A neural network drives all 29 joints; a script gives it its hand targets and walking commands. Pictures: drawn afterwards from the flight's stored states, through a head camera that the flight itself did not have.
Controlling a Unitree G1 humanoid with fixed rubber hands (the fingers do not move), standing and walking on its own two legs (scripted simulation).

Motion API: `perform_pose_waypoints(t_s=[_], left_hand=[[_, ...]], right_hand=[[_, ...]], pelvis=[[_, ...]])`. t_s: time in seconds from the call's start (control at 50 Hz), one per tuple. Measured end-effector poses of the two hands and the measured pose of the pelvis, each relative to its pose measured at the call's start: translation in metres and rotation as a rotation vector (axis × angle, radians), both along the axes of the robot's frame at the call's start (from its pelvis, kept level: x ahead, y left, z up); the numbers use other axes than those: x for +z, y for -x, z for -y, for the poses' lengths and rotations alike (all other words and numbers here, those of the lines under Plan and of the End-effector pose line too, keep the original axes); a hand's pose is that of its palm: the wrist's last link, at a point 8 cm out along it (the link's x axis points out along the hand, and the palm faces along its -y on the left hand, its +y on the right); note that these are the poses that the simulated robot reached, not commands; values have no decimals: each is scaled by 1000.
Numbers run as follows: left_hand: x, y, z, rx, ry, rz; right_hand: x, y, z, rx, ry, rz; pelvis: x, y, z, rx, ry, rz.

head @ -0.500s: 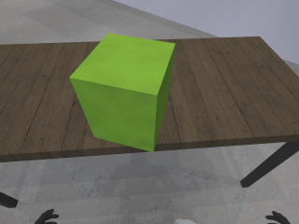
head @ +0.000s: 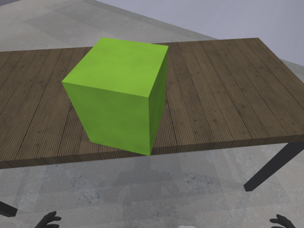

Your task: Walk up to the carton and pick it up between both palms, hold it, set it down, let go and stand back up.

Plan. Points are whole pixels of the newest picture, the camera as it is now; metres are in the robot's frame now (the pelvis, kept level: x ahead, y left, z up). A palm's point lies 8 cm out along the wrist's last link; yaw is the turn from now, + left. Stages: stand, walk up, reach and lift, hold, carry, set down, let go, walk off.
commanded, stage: walk up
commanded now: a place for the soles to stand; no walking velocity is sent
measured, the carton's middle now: (126, 97) +0.45 +0.11 +0.09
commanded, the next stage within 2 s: none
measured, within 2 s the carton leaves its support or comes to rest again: neither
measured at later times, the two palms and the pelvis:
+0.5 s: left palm out of the picture +0.09 +0.46 -0.08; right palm out of the picture +0.08 -0.24 -0.10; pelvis +0.00 +0.10 -0.02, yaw -2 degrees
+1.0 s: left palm out of the picture +0.05 +0.58 -0.13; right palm out of the picture +0.09 -0.12 -0.04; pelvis +0.01 +0.22 -0.01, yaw -1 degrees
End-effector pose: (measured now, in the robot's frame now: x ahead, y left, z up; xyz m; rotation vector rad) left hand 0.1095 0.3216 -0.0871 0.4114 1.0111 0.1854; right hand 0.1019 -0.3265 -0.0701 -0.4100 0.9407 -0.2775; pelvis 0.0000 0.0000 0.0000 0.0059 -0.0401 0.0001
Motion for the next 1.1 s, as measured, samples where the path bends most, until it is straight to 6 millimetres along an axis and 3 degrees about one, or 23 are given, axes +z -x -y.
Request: perform_pose_waypoints(t_s=[0.18, 0.24, 0.32, 0.4, 0.46, 0.54, 0.62, 0.72, 0.78, 0.88, 0.94, 0.98, 1.04, 1.1], left_hand=[[2, 0, 0, 9, -4, 0], [6, 8, -11, 15, -34, 9], [17, 24, -43, 43, -101, -13], [24, 31, -83, 59, -155, -25], [19, 27, -116, 54, -173, -22], [-1, 11, -154, 39, -157, -8], [-9, 3, -166, 11, -99, -39], [-4, 18, -184, 39, -41, -132], [-1, 30, -198, 54, -27, -191], [5, 58, -224, 95, -36, -253], [-14, 78, -248, 142, -63, -274], [-32, 71, -254, 140, -46, -251], [-60, 26, -253, 90, -2, -113], [-67, -9, -239, 22, 70, -26]], right_hand=[[0, 2, 2, 1, -5, -8], [-5, 7, -1, -3, -22, -48], [-13, 11, -15, 0, -45, -87], [-24, 13, -44, 2, -66, -106], [-30, 16, -70, -5, -65, -107], [-37, 23, -107, -30, -39, -101], [-17, 28, -136, -63, -20, -90], [31, 16, -156, -57, 53, -71], [49, 13, -167, -61, 76, -80], [57, 6, -186, -55, 91, -85], [41, -2, -192, -37, 119, -61], [32, 6, -200, -46, 132, -50], [9, 34, -209, -69, 160, -86], [7, 55, -215, -113, 175, -96]], pelvis=[[1, 1, 2, -1, -2, -1], [1, 1, -4, -6, 2, -2], [1, 1, -23, -12, 18, -8], [-4, 1, -51, -15, 38, -5], [-11, 0, -78, -23, 50, 8], [-25, -2, -117, -38, 60, 46], [-13, -5, -144, -56, 71, 58], [18, -13, -168, -48, 81, 24], [30, -17, -180, -50, 94, 10], [37, -17, -200, -39, 94, 6], [14, -10, -210, -21, 69, 31], [0, -7, -219, -22, 81, 60], [-26, 0, -231, -16, 71, 80], [-31, 6, -235, -34, 44, 106]])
